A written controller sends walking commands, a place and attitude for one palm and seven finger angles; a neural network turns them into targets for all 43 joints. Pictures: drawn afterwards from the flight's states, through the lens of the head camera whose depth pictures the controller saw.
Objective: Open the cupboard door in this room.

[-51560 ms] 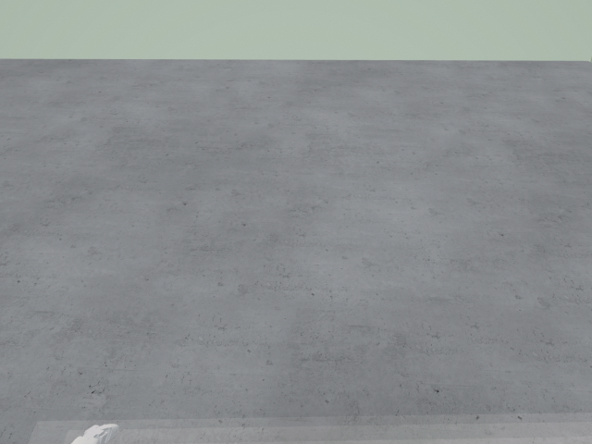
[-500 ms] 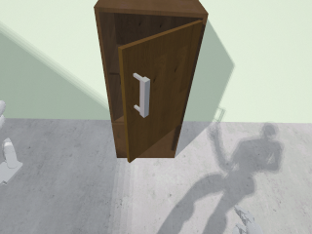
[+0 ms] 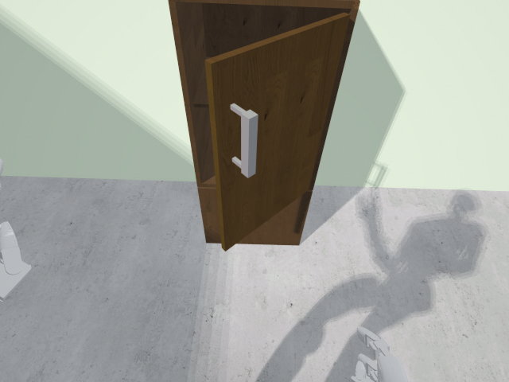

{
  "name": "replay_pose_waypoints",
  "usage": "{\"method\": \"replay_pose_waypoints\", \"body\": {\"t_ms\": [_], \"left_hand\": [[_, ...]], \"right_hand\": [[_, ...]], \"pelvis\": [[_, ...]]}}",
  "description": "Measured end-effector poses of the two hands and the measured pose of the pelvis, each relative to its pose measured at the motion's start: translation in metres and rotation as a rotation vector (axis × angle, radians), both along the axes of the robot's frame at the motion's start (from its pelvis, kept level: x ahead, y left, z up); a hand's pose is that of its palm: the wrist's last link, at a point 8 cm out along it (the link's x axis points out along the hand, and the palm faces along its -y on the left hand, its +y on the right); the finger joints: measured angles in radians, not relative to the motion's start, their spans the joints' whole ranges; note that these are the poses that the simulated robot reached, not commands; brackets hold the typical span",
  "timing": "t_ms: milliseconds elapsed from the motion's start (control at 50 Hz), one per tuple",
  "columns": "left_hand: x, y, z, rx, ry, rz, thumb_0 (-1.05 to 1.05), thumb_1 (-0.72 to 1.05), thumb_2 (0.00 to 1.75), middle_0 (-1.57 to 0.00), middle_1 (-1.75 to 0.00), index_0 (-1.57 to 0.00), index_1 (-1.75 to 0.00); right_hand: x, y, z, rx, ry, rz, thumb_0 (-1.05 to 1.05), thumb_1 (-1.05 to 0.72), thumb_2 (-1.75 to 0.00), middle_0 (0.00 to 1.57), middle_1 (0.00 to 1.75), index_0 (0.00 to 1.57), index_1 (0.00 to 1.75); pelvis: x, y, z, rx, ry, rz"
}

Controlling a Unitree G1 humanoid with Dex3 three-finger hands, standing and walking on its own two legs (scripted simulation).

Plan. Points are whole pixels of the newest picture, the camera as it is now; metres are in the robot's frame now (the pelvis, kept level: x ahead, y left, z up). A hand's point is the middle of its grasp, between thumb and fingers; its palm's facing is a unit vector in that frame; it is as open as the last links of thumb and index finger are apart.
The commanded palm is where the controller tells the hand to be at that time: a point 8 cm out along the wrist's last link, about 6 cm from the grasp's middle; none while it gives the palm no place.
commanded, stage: let the arm hang, fingers relaxed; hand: left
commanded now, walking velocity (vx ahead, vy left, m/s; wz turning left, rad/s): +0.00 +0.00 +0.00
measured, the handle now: (242, 141) +0.56 +0.05 +0.07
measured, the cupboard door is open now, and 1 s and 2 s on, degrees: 43 43 43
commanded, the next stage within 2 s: look to check the result in 1.10 s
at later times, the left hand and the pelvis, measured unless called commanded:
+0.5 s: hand out of the picture -0.03 +0.20 -0.17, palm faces +0.11 -0.97 -0.22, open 7.1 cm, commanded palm none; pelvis -0.01 +0.01 +0.01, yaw +4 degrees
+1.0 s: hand out of the picture -0.04 +0.17 -0.17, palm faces +0.11 -0.98 -0.16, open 7.3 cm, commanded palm none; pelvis -0.02 +0.02 +0.01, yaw +3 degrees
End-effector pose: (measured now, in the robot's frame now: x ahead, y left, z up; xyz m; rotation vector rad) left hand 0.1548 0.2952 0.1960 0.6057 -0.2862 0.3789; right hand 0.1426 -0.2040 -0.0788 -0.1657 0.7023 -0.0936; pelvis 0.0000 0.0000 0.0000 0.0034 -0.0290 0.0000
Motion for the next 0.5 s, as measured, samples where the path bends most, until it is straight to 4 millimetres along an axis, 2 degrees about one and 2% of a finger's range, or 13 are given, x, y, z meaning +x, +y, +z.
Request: {"method": "replay_pose_waypoints", "body": {"t_ms": [20, 60, 100, 140, 200, 240, 260, 300, 380, 500], "left_hand": [[0.003, 0.000, -0.008, 0.006, 0.044, 0.001, 0.01, 0.89, 0.90, -0.21, -0.31, -0.21, -0.30], [0.014, 0.004, -0.052, -0.060, 0.226, 0.025, 0.01, 0.89, 0.90, -0.21, -0.31, -0.20, -0.30], [0.019, 0.006, -0.115, -0.191, 0.457, 0.079, 0.00, 0.90, 0.90, -0.20, -0.30, -0.20, -0.30], [0.011, -0.002, -0.184, -0.330, 0.695, 0.131, 0.00, 0.90, 0.90, -0.20, -0.30, -0.20, -0.30], [-0.026, -0.034, -0.274, -0.512, 1.025, 0.162, 0.01, 0.91, 0.90, -0.20, -0.30, -0.20, -0.30], [-0.061, -0.061, -0.316, -0.617, 1.220, 0.158, 0.01, 0.91, 0.90, -0.20, -0.30, -0.19, -0.30], [-0.081, -0.075, -0.331, -0.665, 1.309, 0.156, 0.01, 0.91, 0.90, -0.20, -0.30, -0.19, -0.30], [-0.103, -0.075, -0.339, -0.754, 1.321, 0.247, -0.03, 0.99, 0.90, -0.21, -0.30, -0.20, -0.30], [-0.141, -0.063, -0.340, -0.742, 1.427, 0.298, -0.06, 1.03, 0.90, -0.21, -0.30, -0.21, -0.30], [-0.191, -0.050, -0.331, -0.710, 1.565, 0.383, -0.02, 0.97, 0.90, -0.21, -0.30, -0.20, -0.30]], "right_hand": [[0.001, -0.003, -0.006, 0.014, 0.012, 0.013, 0.01, -0.90, -0.90, 0.21, 0.30, 0.21, 0.30], [0.001, -0.011, -0.025, 0.031, 0.082, 0.032, 0.01, -0.90, -0.90, 0.21, 0.30, 0.21, 0.30], [-0.005, -0.020, -0.043, 0.026, 0.172, 0.028, 0.01, -0.90, -0.90, 0.21, 0.30, 0.21, 0.30], [-0.016, -0.029, -0.055, 0.007, 0.257, 0.012, 0.01, -0.90, -0.90, 0.21, 0.30, 0.20, 0.30], [-0.038, -0.040, -0.060, -0.036, 0.365, -0.021, 0.01, -0.91, -0.90, 0.20, 0.30, 0.20, 0.30], [-0.058, -0.043, -0.057, -0.066, 0.436, -0.042, 0.01, -0.91, -0.90, 0.20, 0.30, 0.20, 0.30], [-0.069, -0.043, -0.054, -0.079, 0.472, -0.049, 0.01, -0.91, -0.90, 0.20, 0.30, 0.20, 0.30], [-0.090, -0.042, -0.049, -0.101, 0.547, -0.048, 0.01, -0.91, -0.90, 0.20, 0.30, 0.20, 0.30], [-0.124, -0.036, -0.048, -0.101, 0.667, -0.051, 0.01, -0.91, -0.90, 0.20, 0.30, 0.20, 0.30], [-0.152, -0.013, -0.058, -0.030, 0.729, -0.058, 0.01, -0.91, -0.90, 0.20, 0.30, 0.20, 0.30]], "pelvis": [[0.000, -0.001, 0.000, -0.009, 0.007, 0.009], [0.001, 0.000, -0.003, -0.014, 0.024, 0.023], [0.002, 0.001, -0.007, -0.013, 0.031, 0.042], [0.002, 0.002, -0.010, -0.009, 0.028, 0.057], [0.000, 0.002, -0.013, -0.009, 0.016, 0.069], [-0.002, 0.001, -0.011, 0.001, 0.002, 0.067], [-0.002, 0.001, -0.009, 0.004, -0.001, 0.064], [-0.004, -0.001, -0.004, -0.003, 0.002, 0.072], [-0.006, 0.000, 0.003, -0.015, 0.007, 0.076], [-0.009, 0.008, 0.007, -0.012, 0.000, 0.068]]}}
